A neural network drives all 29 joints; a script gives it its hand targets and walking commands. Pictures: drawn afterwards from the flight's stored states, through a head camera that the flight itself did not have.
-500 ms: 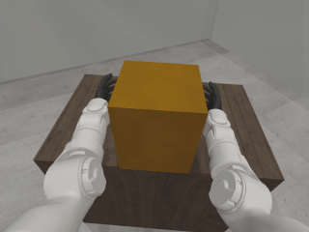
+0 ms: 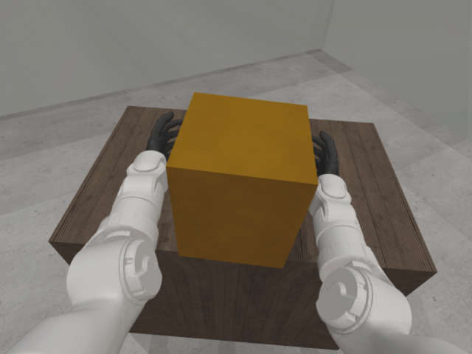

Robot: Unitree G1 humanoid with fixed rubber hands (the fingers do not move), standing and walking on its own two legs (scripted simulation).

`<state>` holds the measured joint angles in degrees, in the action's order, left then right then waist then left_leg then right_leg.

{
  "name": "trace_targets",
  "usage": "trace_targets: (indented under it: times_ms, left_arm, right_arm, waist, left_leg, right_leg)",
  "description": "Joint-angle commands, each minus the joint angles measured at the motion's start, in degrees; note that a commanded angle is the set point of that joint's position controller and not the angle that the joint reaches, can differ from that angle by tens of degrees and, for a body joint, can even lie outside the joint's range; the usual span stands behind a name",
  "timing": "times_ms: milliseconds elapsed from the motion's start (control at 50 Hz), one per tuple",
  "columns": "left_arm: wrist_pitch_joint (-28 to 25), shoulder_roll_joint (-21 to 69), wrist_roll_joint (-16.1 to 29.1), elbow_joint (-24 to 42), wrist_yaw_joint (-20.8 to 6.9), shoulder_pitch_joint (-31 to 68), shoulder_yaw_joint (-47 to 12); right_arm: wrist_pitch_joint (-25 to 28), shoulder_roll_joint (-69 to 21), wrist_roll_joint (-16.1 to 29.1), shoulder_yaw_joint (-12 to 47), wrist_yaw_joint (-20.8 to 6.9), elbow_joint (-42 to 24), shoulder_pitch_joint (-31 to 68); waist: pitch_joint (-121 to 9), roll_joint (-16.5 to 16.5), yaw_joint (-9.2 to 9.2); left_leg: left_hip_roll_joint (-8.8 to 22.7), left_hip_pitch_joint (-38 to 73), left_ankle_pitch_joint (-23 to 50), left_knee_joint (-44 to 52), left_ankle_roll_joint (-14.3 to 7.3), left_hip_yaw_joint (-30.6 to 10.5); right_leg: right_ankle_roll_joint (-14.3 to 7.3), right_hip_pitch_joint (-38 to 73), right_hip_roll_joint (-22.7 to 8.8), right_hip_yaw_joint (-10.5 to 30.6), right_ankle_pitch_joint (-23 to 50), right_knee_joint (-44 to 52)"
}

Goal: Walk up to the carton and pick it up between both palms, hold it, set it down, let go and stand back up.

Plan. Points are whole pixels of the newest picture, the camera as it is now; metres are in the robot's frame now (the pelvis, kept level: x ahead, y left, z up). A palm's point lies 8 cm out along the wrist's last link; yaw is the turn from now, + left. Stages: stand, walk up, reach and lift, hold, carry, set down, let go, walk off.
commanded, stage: set down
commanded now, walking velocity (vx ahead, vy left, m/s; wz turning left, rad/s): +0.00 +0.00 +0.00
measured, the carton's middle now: (240, 183) +0.41 -0.01 +0.07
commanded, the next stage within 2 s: none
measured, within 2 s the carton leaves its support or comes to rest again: rests again in 1.22 s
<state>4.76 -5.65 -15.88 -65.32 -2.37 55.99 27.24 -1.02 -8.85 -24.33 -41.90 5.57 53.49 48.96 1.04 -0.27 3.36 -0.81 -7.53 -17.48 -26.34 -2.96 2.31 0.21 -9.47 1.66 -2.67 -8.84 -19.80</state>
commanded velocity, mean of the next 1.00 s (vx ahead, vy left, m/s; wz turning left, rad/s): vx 0.00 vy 0.00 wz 0.00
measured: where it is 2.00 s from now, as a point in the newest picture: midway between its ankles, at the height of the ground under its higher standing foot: outside the picture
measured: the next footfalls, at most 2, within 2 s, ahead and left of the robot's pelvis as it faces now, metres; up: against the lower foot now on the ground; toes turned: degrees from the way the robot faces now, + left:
none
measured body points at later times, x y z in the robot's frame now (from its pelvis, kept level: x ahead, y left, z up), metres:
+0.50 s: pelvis +0.00 +0.00 +0.00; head +0.01 +0.02 +0.45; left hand +0.45 +0.14 +0.12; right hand +0.40 -0.16 +0.10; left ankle -0.03 +0.07 -0.74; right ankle +0.02 -0.12 -0.74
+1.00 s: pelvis +0.00 +0.00 +0.00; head +0.01 +0.02 +0.45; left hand +0.45 +0.14 +0.11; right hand +0.40 -0.16 +0.10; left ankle -0.03 +0.07 -0.74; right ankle +0.02 -0.12 -0.74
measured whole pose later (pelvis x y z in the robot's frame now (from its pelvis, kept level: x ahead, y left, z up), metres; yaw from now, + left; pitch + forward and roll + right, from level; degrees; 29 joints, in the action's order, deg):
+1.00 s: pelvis +0.00 +0.00 +0.00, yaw +0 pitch -1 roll -2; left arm 0.9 -5.2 -19.0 -65.8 -3.9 54.5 30.0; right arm 2.2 -10.2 -27.1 -43.3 4.6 52.5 47.0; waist 1.7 -0.3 3.4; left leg -0.8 -7.5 -17.6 -26.3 -3.0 2.3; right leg 0.2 -9.5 1.7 -2.7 -9.0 -19.8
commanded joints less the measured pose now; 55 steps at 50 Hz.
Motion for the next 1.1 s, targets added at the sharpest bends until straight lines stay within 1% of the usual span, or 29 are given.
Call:
trace_targets:
  times_ms: [0,260,300,420,620,860,920,960,1000,1040,1080]
  left_arm:
    - [-5.3,27.3,-1.5,4.0,-8.3,34.1,-7.7]
    - [-6.4,28.2,-2.9,3.3,-8.2,31.1,-7.0]
    - [-6.6,27.9,-3.4,3.0,-8.2,30.8,-6.6]
    - [-7.0,27.6,-3.8,2.9,-8.2,30.0,-6.1]
    - [-7.2,27.2,-4.7,3.1,-8.3,28.7,-5.5]
    - [-7.5,25.7,-5.5,3.2,-8.0,26.8,-4.5]
    - [-7.7,24.4,-5.3,3.7,-7.5,26.8,-4.7]
    - [-7.9,20.9,-4.9,3.5,-6.7,26.9,-4.4]
    - [-8.1,16.3,-4.8,3.1,-5.6,27.3,-3.6]
    - [-8.3,14.2,-4.2,4.0,-4.4,27.6,-4.1]
    - [-8.6,7.9,-2.0,4.3,-2.3,27.3,-5.4]
  right_arm:
    - [5.8,-23.4,-2.5,14.5,-8.7,-7.3,35.3]
    - [7.5,-22.9,-3.8,13.9,-8.8,-7.5,33.6]
    - [7.7,-23.0,-4.0,13.9,-8.8,-7.5,33.1]
    - [7.9,-22.9,-4.7,13.6,-8.8,-7.6,32.1]
    - [7.7,-22.2,-5.5,12.6,-8.9,-7.1,30.0]
    - [7.8,-20.9,-5.7,12.2,-8.6,-6.1,27.0]
    - [8.0,-19.3,-5.3,12.3,-8.3,-5.9,26.5]
    - [8.1,-15.3,-4.6,11.6,-7.7,-5.1,26.0]
    - [7.9,-10.6,-3.7,10.8,-6.6,-4.0,25.3]
    - [7.9,-8.6,-3.1,10.1,-5.7,-3.4,24.7]
    - [8.2,-1.6,-0.8,10.5,-4.1,-2.1,23.7]
  waist:
    - [-28.9,3.5,6.65]
    - [-28.4,3.6,6.27]
    - [-28.1,3.5,5.89]
    - [-27.0,3.2,5.82]
    - [-24.9,3.4,6.19]
    - [-22.8,3.5,6.37]
    - [-23.1,3.7,6.38]
    - [-23.1,4.0,6.65]
    - [-22.1,3.9,6.66]
    - [-21.0,3.8,6.90]
    - [-21.7,4.4,7.04]
  left_leg:
    - [1.5,-3.2,27.2,6.6,6.8,0.1]
    - [1.9,-1.8,28.4,6.1,6.9,0.1]
    - [1.8,-2.0,28.0,6.1,6.7,0.3]
    - [1.8,-2.4,26.5,6.4,6.5,0.5]
    - [1.9,-1.6,25.2,6.7,6.3,0.3]
    - [2.2,-0.1,26.3,6.2,6.4,0.1]
    - [2.4,0.6,27.1,5.9,6.5,-0.1]
    - [2.5,0.9,27.7,5.6,6.8,-0.2]
    - [2.3,0.9,27.7,5.5,6.8,0.0]
    - [2.3,0.7,27.2,5.5,6.7,-0.2]
    - [2.5,0.8,27.4,5.0,7.1,-0.3]
  right_leg:
    - [2.4,18.7,-0.9,-2.0,25.3,-1.8]
    - [2.3,16.3,-0.6,-2.0,23.3,-1.3]
    - [2.3,16.1,-0.7,-1.9,23.1,-1.2]
    - [2.4,15.9,-0.8,-1.9,22.0,-1.0]
    - [2.3,14.3,-0.7,-2.0,19.2,-0.4]
    - [2.4,12.3,-0.7,-1.7,17.8,0.1]
    - [2.4,11.4,-0.6,-1.8,17.3,0.2]
    - [2.3,10.6,-0.5,-1.8,16.9,0.2]
    - [2.3,9.9,-0.5,-1.7,16.4,0.4]
    - [2.5,8.7,-0.4,-1.8,15.2,0.6]
    - [2.4,7.4,-0.2,-1.9,15.3,0.4]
